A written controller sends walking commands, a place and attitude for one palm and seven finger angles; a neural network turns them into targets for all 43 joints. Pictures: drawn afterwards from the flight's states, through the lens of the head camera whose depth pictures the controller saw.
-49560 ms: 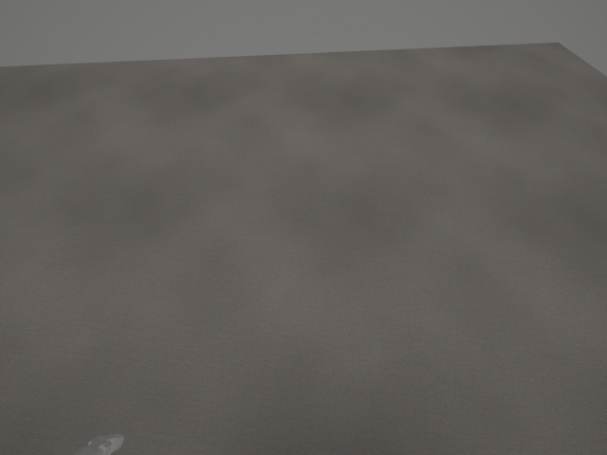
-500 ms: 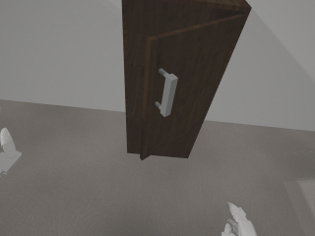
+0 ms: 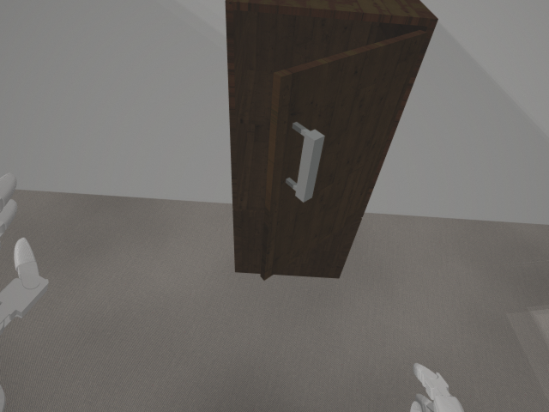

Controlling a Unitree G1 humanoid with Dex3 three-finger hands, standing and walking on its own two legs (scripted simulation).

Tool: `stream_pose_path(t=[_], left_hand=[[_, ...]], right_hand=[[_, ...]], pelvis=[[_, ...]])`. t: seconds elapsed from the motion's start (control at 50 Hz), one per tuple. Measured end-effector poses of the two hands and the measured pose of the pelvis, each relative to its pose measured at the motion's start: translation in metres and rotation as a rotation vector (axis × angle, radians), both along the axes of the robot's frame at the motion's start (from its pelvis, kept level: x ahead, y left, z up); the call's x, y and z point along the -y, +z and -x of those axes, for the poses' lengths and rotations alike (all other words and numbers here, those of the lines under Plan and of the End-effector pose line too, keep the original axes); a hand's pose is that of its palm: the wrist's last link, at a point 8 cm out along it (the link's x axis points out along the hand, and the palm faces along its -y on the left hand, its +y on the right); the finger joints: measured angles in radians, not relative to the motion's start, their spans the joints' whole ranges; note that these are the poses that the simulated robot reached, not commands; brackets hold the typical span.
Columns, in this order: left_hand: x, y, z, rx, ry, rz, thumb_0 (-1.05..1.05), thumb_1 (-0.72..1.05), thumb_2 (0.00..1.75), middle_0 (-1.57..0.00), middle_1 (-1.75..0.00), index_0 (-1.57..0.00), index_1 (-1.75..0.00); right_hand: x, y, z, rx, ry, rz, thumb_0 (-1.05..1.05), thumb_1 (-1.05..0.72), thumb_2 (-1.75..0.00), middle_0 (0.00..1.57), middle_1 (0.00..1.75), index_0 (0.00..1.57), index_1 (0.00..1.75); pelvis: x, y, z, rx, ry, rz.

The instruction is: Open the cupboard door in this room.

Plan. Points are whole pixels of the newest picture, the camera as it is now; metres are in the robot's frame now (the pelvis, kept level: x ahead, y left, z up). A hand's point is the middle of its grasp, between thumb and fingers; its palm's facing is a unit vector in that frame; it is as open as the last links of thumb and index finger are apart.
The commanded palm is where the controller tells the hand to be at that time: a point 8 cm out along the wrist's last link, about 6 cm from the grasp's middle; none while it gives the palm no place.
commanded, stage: stop stepping back and stand still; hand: left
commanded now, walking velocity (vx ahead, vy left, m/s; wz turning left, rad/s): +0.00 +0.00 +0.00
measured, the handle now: (301, 162) +0.54 -0.02 +0.08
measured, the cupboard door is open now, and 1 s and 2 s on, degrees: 41 41 41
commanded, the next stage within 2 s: let the arm hang, fingers relaxed in 1.30 s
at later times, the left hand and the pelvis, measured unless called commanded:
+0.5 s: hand out of the picture +0.19 +0.32 +0.15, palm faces +0.33 -0.78 -0.53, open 7.4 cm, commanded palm +0.14 +0.36 +0.17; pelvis -0.02 +0.06 +0.00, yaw -3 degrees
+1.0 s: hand out of the picture +0.20 +0.39 +0.16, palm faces +0.39 -0.83 -0.40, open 7.4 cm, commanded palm +0.13 +0.42 +0.17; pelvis -0.03 +0.13 +0.00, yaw -2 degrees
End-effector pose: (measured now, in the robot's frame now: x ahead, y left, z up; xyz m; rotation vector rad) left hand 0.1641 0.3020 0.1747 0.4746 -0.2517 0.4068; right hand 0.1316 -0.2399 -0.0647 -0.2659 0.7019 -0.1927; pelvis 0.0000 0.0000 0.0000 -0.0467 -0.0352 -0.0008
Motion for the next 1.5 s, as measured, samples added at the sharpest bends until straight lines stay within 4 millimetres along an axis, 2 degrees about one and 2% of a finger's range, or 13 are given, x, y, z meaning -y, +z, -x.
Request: stream_pose_path(t=[0.1, 0.22, 0.4, 0.56, 0.66, 0.8, 0.88, 0.94, 1.04, 1.14, 1.26, 1.42, 1.5], left_hand=[[-0.004, 0.008, 0.018, -0.022, -0.066, -0.115, 0.01, 0.89, 0.89, -0.21, -0.3, -0.21, -0.3], [-0.034, -0.011, 0.012, 0.011, -0.01, -0.027, 0.01, 0.88, 0.89, -0.21, -0.3, -0.21, -0.3], [-0.044, 0.009, 0.008, -0.053, -0.045, -0.073, 0.01, 0.89, 0.89, -0.21, -0.3, -0.21, -0.3], [-0.066, -0.007, 0.011, -0.149, -0.048, -0.091, 0.01, 0.89, 0.89, -0.21, -0.3, -0.21, -0.3], [-0.08, -0.017, 0.012, -0.131, -0.026, -0.028, 0.01, 0.89, 0.89, -0.21, -0.3, -0.21, -0.3], [-0.101, -0.003, 0.03, -0.043, -0.036, -0.086, 0.01, 0.89, 0.89, -0.21, -0.3, -0.21, -0.3], [-0.12, -0.015, 0.022, 0.027, -0.011, -0.045, 0.01, 0.89, 0.89, -0.21, -0.3, -0.21, -0.3], [-0.127, -0.018, 0.011, 0.011, -0.008, 0.007, 0.01, 0.89, 0.9, -0.21, -0.3, -0.21, -0.3], [-0.12, 0.006, 0.011, -0.013, -0.087, -0.04, 0.02, 0.89, 0.89, -0.21, -0.3, -0.21, -0.3], [-0.125, 0.015, 0.017, -0.096, -0.105, -0.11, 0.01, 0.89, 0.89, -0.21, -0.3, -0.21, -0.3], [-0.138, -0.005, 0.016, -0.191, -0.054, -0.09, 0.01, 0.89, 0.89, -0.21, -0.3, -0.21, -0.3], [-0.13, -0.016, 0.029, -0.202, -0.089, -0.067, 0.01, 0.89, 0.89, -0.21, -0.3, -0.21, -0.3], [-0.146, -0.117, 0.028, -0.538, -0.031, 0.046, 0.0, 0.89, 0.9, -0.2, -0.3, -0.2, -0.3]], right_hand=[[-0.013, -0.009, 0.0, -0.004, 0.022, -0.015, 0.02, -0.9, -0.9, 0.2, 0.3, 0.2, 0.3], [-0.03, -0.021, 0.005, -0.05, -0.004, -0.001, 0.02, -0.9, -0.9, 0.2, 0.3, 0.2, 0.3], [-0.076, -0.003, 0.005, -0.009, 0.029, -0.068, 0.02, -0.9, -0.9, 0.2, 0.3, 0.2, 0.3], [-0.083, -0.023, 0.0, -0.049, 0.028, -0.07, 0.02, -0.9, -0.9, 0.2, 0.3, 0.21, 0.3], [-0.084, -0.018, 0.004, -0.054, 0.007, -0.028, 0.02, -0.9, -0.9, 0.2, 0.3, 0.21, 0.3], [-0.096, -0.012, 0.001, -0.052, 0.026, 0.0, 0.02, -0.9, -0.9, 0.2, 0.3, 0.2, 0.3], [-0.108, -0.019, 0.0, -0.037, 0.006, 0.022, 0.02, -0.9, -0.9, 0.2, 0.3, 0.2, 0.3], [-0.128, -0.015, 0.004, -0.026, 0.003, -0.009, 0.02, -0.91, -0.9, 0.2, 0.3, 0.2, 0.3], [-0.16, 0.001, 0.016, -0.016, 0.022, -0.069, 0.02, -0.91, -0.9, 0.2, 0.3, 0.2, 0.3], [-0.17, -0.004, 0.022, -0.042, 0.009, -0.097, 0.02, -0.9, -0.9, 0.2, 0.3, 0.21, 0.3], [-0.16, -0.028, 0.025, -0.087, -0.003, -0.098, 0.02, -0.9, -0.9, 0.2, 0.3, 0.21, 0.3], [-0.14, -0.019, 0.033, -0.053, -0.017, -0.062, 0.02, -0.9, -0.9, 0.2, 0.3, 0.2, 0.3], [-0.121, -0.045, 0.042, -0.141, 0.019, -0.05, 0.01, -0.9, -0.9, 0.2, 0.3, 0.2, 0.3]], pelvis=[[-0.011, -0.009, 0.011, -0.018, -0.022, 0.002], [-0.033, -0.015, 0.006, 0.0, -0.019, 0.004], [-0.054, 0.006, 0.01, -0.049, -0.036, -0.001], [-0.072, -0.006, 0.018, -0.053, -0.036, -0.006], [-0.083, -0.007, 0.016, -0.041, -0.038, -0.009], [-0.102, -0.013, 0.021, -0.044, -0.029, 0.0], [-0.118, -0.023, 0.02, -0.018, -0.022, -0.004], [-0.127, -0.014, 0.025, -0.012, -0.032, -0.018], [-0.134, 0.005, 0.025, -0.04, -0.052, -0.001], [-0.141, 0.01, 0.023, -0.082, -0.061, 0.0], [-0.147, -0.001, 0.034, -0.084, -0.07, -0.05], [-0.146, -0.003, 0.042, -0.077, -0.056, -0.038], [-0.149, -0.014, 0.052, -0.063, -0.027, -0.008]])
